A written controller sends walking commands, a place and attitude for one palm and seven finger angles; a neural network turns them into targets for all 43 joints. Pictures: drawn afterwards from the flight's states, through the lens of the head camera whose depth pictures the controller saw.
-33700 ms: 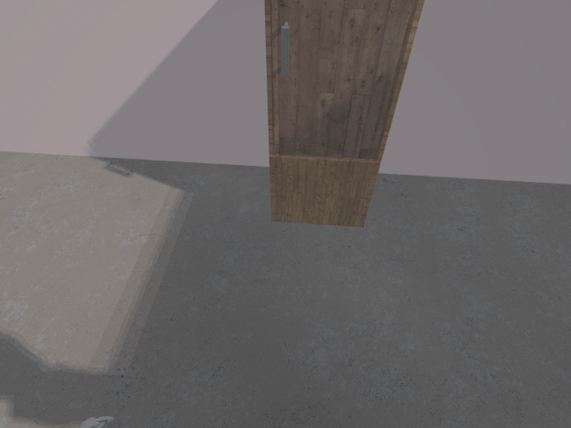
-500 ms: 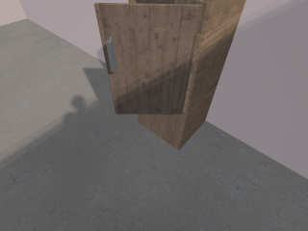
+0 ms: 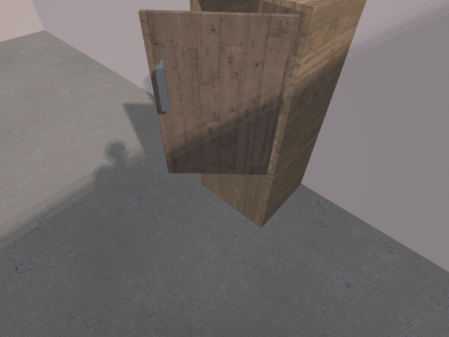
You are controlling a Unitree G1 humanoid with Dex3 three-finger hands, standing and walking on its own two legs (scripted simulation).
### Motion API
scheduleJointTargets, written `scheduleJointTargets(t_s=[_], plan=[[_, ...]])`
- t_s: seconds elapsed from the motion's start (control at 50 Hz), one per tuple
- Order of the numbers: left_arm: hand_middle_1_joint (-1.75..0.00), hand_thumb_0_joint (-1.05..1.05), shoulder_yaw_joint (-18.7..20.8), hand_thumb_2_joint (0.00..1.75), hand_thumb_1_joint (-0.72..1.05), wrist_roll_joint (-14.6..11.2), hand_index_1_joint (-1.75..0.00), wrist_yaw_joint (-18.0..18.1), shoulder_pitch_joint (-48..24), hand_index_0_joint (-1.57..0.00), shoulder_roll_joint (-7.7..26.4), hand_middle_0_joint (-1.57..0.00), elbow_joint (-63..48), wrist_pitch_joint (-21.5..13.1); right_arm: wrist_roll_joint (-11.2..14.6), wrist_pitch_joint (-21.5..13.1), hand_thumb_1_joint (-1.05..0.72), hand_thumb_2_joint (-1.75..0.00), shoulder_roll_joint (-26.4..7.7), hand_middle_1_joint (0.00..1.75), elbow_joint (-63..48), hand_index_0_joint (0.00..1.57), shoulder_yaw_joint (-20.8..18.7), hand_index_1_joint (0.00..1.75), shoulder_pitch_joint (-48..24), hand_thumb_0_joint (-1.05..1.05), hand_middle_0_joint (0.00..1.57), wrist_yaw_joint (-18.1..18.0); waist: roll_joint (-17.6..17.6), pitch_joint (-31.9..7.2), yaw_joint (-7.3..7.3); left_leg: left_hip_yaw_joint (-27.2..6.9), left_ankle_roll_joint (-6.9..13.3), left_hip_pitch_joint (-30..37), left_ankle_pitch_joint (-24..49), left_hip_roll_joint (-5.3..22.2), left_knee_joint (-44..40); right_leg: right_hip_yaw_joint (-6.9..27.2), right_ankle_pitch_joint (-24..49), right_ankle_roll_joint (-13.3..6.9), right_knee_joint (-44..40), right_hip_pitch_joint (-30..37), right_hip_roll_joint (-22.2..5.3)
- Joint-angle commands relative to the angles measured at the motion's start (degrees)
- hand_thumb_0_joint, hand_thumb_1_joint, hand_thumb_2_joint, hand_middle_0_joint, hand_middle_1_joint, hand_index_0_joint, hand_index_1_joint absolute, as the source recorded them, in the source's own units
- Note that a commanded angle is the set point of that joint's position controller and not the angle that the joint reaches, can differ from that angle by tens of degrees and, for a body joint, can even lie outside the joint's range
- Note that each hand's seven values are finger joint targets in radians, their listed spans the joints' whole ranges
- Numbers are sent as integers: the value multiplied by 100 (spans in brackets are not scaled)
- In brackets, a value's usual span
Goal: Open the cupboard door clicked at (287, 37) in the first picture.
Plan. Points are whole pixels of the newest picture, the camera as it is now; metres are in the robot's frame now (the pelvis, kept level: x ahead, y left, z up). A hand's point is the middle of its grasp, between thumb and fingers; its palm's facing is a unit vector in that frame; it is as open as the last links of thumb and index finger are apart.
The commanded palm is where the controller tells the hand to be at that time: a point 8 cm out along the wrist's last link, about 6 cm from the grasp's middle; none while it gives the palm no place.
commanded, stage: shuffle to correct the standing spot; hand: left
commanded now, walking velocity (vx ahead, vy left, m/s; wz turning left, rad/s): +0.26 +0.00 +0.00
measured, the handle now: (164, 85) +0.74 +0.22 +0.06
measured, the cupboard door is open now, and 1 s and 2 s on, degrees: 41 41 41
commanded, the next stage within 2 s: come to a stop and stand still in 0.58 s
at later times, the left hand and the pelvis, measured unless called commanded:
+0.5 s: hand (140, 316) +0.20 +0.19 -0.16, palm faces +0.01 -0.98 -0.21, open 7.3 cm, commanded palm none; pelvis +0.13 +0.00 +0.00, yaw +1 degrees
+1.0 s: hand (150, 304) +0.23 +0.18 -0.19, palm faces +0.11 -0.98 -0.16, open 7.3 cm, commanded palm none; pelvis +0.23 +0.01 +0.00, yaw +2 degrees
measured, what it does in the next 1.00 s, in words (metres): walks ahead: right foot, then left foot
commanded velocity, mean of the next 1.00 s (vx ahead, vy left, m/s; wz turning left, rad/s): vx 0.06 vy -0.01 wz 0.00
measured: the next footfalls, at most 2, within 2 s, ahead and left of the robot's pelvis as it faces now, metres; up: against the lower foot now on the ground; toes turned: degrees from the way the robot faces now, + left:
right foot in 0.54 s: +0.27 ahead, -0.12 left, +0.00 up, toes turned -4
left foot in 0.82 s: +0.21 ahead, +0.11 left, +0.00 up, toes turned +4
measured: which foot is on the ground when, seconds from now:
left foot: down 0.00-0.54, up 0.56-0.80, down 0.82-1.00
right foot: down 0.00-0.14, up 0.16-0.52, down 0.54-1.00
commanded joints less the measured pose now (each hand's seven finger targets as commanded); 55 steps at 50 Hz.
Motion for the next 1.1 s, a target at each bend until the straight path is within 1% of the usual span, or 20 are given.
scheduleJointTargets(t_s=[0.0, 0.04, 0.08, 0.12, 0.14, 0.18, 0.26, 0.4, 0.46, 0.48, 0.5, 0.52, 0.54, 0.58, 0.64, 0.76, 0.8, 0.98, 1.04, 1.08], plan=[[-30, 0, 283, 90, 90, 23, -30, 31, 852, -20, 866, -20, -145, -108, -17, -72, -90, -90, -347, 30, -557, 20, -126, 30, -135, 0, 20, 45, -801, 1137, 192, 202, 56, -1494, -690, 239, 1246, 1911, -2098, -940, -1776, -318, -1800], [-30, 0, 302, 90, 90, 59, -30, 18, 726, -20, 856, -20, -183, -171, 11, -154, -90, -90, -284, 30, -610, 20, -143, 30, -23, 0, 20, 88, -557, 1093, 42, 256, 67, -1120, -755, 348, 794, 1500, -1215, -971, -1357, -411, -1784], [-30, 0, 273, 90, 90, 31, -30, -33, 483, -20, 695, -20, -241, -158, 20, -242, -90, -90, -303, 30, -361, 20, -137, 30, 786, 0, 20, 57, -28, 767, -312, 266, 165, 499, -341, 226, -344, 521, -502, -629, -119, -1186, -1070], [-30, 0, 173, 90, 90, 8, -30, -98, 156, -20, 321, -20, -575, -200, -76, -288, -90, -90, -1071, 30, -66, 20, -306, 30, 1997, 0, 20, -59, 1887, 466, -635, -2827, 1169, 1827, -397, 2154, -1815, -478, -1377, -123, 2933, -3019, 33], [-30, 0, 193, 90, 90, 50, -30, -77, -247, -20, 459, -20, -653, -231, -59, -282, -90, -90, -1017, 30, -36, 20, -270, 30, 1986, 0, 20, -104, 1348, 607, -654, -3043, 1434, 1555, -235, 2321, -1977, 21, -1301, -206, 3928, -3289, -193], [-30, 0, 206, 90, 90, 45, -30, -137, -430, -20, 421, -20, -598, -242, -7, -360, -90, -90, -644, 30, -228, 20, -201, 30, 1275, 0, 20, -109, 137, 935, -324, -2400, 1406, 819, 151, 2208, -2073, 353, -464, -161, 4165, -3388, -639], [-30, 0, 189, 90, 90, 45, -30, -209, -111, -20, 172, -20, -473, -116, 34, -508, -90, -90, -579, 30, -195, 20, -137, 30, 939, 0, 20, -150, 516, 391, -28, -806, 1134, 971, 1889, 1590, -1886, 84, 188, 82, 3374, -2855, -669], [-30, 0, 209, 90, 90, 20, -30, -223, -1024, -20, 205, -20, -759, -133, -32, -380, -90, -90, -639, 30, -47, 20, -213, 30, 1008, 0, 20, -119, 673, 553, -229, -224, 856, 1017, 2345, 1466, -1582, -365, 476, 45, 1239, -2128, -437], [-30, 0, 282, 90, 90, 30, -30, -204, -503, -20, 376, -20, -599, -196, -21, -308, -90, -90, -697, 30, -53, 20, -236, 30, 905, 0, 20, -104, 367, 273, 67, -73, 619, 649, 2187, 1284, -766, -567, 927, -3, 283, -648, -184], [-30, 0, 336, 90, 90, 45, -30, -166, 35, -20, 625, -20, -417, -250, 20, -313, -90, -90, -602, 30, -44, 20, -225, 30, 895, 0, 20, -70, -2, 21, 317, 108, 436, 253, 2022, 1037, -26, -390, 1147, -71, 73, 310, -253], [-30, 0, 448, 90, 90, 72, -30, -104, 663, -20, 1046, -20, -240, -309, 75, -327, -90, -90, -374, 30, -98, 20, -189, 30, 955, 0, 20, -29, -816, -363, 565, 531, 185, -862, 874, 586, 1276, 750, 1428, -442, -4, 1567, -1274], [-30, 0, 547, 90, 90, 9, -30, -66, 1196, -20, 1576, -20, -155, -283, 100, -306, -90, -90, -230, 30, -285, 20, -175, 30, 1050, 0, 20, -22, -1858, -808, 618, 722, -5, -1736, -1925, 1, 3063, 2537, 1631, -1161, -817, 2122, -2605], [-30, 0, 525, 90, 90, -31, -30, -36, 1080, -20, 1556, -20, -228, -217, 71, -255, -90, -90, -360, 30, -410, 20, -210, 30, 666, 0, 20, -31, -1216, -493, 666, 228, 39, -2038, -2171, 231, 3977, 2733, 631, -1448, -1151, 1445, -2685], [-30, 0, 454, 90, 90, -19, -30, 30, 144, -20, 1043, -20, -438, -188, 13, -163, -90, -90, -402, 30, -525, 20, -279, 30, 123, 0, 20, 40, -1066, 256, 352, -73, 49, -2167, -1308, 731, 4370, 2368, -1353, -1230, -1678, -10, -2413], [-30, 0, 344, 90, 90, 76, -30, 42, -468, -20, 765, -20, -633, -256, -7, -60, -90, -90, -68, 30, -387, 20, -211, 30, 388, 0, 20, 110, -618, 348, -120, 175, -140, -893, -756, 772, 2738, 859, -165, -825, -1770, -1364, -1852], [-30, 0, 247, 90, 90, -32, -30, 10, -506, -20, 759, -20, -510, -117, 40, -125, -90, -90, -63, 30, -243, 20, -98, 30, 631, 0, 20, 7, -213, 120, -168, 486, -354, 890, 747, 397, -523, 141, 919, -420, -703, -1349, -1094], [-30, 0, 180, 90, 90, -68, -30, 5, -223, -20, 456, -20, -545, -3, 28, -168, -90, -90, -730, 30, -462, 20, -187, 30, 385, 0, 20, -61, 1055, 66, 54, -618, 138, 486, 2565, 1546, -1042, -186, 272, 103, -29, -991, -578], [-30, 0, 218, 90, 90, 2, -30, 53, 75, -20, 725, -20, -469, 178, 62, 20, -90, -90, -1033, 30, -900, 20, -392, 30, -602, 0, 20, -195, 784, -261, 72, -449, 652, 927, 4313, 1711, -792, -86, -89, 218, 939, -925, -467], [-30, 0, 248, 90, 90, 29, -30, 59, 249, -20, 625, -20, -517, 201, 42, 82, -90, -90, -1093, 30, -981, 20, -454, 30, -808, 0, 20, -180, 731, -334, 132, -410, 713, 720, 3901, 1720, -575, -30, -3, 194, 873, -851, -420], [-30, 0, 238, 90, 90, 66, -30, 77, 388, -20, 710, -20, -511, 123, 62, 102, -90, -90, -897, 30, -1040, 20, -438, 30, -918, 0, 20, -149, 128, -369, 184, -74, 332, 458, 2659, 1197, -113, 289, 1799, 137, -19, -549, -627]])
